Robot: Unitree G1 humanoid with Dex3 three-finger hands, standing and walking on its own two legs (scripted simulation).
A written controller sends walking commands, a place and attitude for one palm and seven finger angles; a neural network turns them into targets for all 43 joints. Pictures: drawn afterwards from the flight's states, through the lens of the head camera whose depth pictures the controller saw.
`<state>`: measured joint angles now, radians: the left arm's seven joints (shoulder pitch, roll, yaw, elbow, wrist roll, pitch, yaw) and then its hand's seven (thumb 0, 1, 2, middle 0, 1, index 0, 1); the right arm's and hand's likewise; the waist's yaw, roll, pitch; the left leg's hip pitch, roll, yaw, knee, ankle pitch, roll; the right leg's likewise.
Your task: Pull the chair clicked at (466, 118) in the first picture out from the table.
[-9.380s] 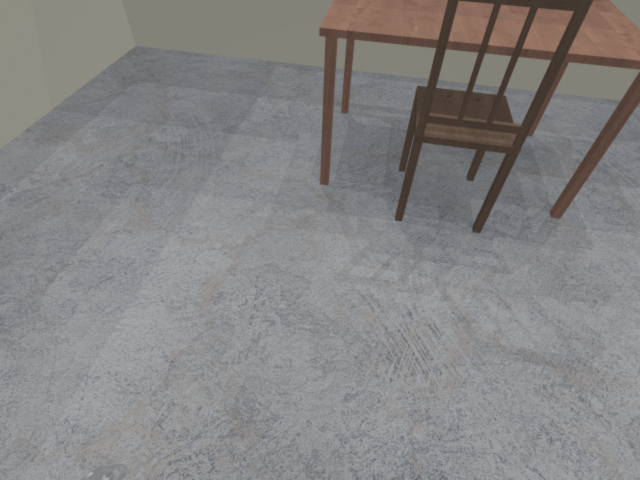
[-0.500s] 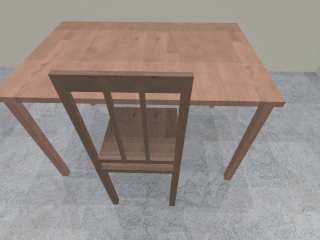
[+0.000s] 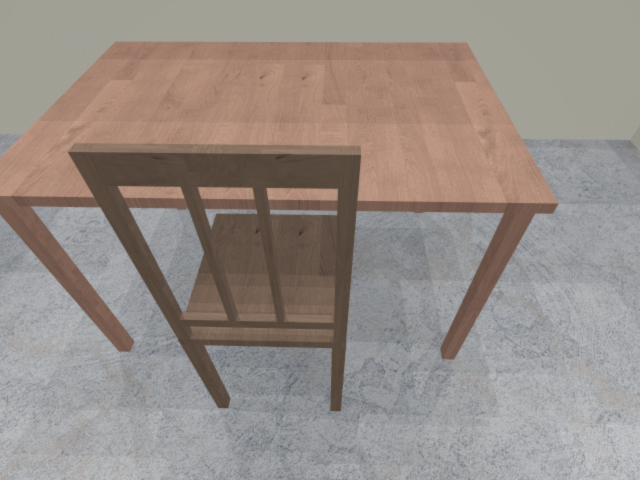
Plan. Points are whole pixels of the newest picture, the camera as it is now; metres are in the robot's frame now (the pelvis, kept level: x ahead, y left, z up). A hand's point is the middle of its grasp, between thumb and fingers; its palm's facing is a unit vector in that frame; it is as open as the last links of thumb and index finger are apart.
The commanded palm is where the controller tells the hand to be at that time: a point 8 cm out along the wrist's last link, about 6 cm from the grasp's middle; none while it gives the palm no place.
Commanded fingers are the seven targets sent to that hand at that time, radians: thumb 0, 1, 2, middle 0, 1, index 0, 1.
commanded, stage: come to a stop and stand still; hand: left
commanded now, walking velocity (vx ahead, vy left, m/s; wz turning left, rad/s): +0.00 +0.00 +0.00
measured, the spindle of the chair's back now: (215, 263) +0.47 +0.22 -0.06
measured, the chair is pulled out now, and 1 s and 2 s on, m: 0.00 0.00 0.00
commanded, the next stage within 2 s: look again from close up in 0.12 s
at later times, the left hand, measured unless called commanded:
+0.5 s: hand out of the picture -0.01 +0.16 -0.17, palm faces +0.04 -0.98 -0.19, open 7.4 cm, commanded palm none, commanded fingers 0.00 0.90 0.90 -0.20 -0.30 -0.20 -0.30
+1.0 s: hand out of the picture -0.01 +0.16 -0.18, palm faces +0.05 -0.98 -0.18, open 7.4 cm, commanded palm none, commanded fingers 0.00 0.90 0.90 -0.20 -0.30 -0.20 -0.30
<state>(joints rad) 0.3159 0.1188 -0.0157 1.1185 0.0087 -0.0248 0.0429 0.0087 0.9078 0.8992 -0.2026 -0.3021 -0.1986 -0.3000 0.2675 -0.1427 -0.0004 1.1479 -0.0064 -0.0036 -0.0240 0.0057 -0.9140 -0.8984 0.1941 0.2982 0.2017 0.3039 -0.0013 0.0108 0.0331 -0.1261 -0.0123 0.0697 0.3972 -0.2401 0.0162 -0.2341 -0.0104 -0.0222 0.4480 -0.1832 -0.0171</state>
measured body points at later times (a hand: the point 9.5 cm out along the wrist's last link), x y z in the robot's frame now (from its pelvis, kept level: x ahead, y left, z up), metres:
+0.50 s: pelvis +0.00 +0.00 +0.00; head +0.01 -0.01 +0.45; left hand -0.01 +0.21 -0.16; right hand -0.02 -0.20 -0.17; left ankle -0.01 +0.11 -0.74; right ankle +0.04 -0.11 -0.74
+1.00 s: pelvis +0.01 +0.00 +0.00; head +0.01 +0.00 +0.45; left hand -0.01 +0.21 -0.16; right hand -0.01 -0.20 -0.17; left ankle -0.01 +0.11 -0.74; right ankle +0.04 -0.11 -0.74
